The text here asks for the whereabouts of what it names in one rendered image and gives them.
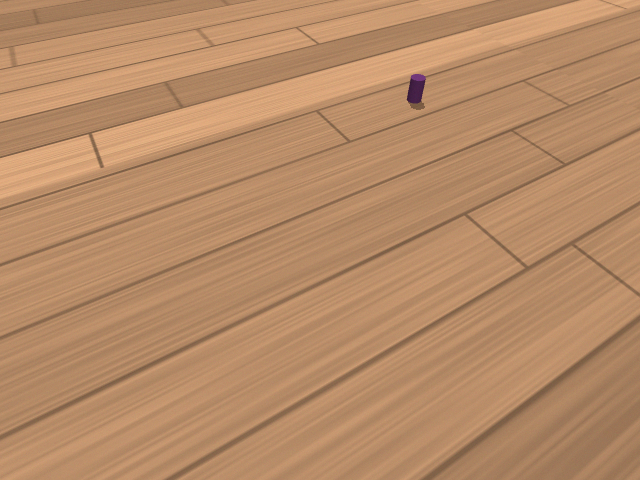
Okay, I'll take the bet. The can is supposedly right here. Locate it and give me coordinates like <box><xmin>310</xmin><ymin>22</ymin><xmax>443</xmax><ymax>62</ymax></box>
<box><xmin>407</xmin><ymin>74</ymin><xmax>426</xmax><ymax>104</ymax></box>

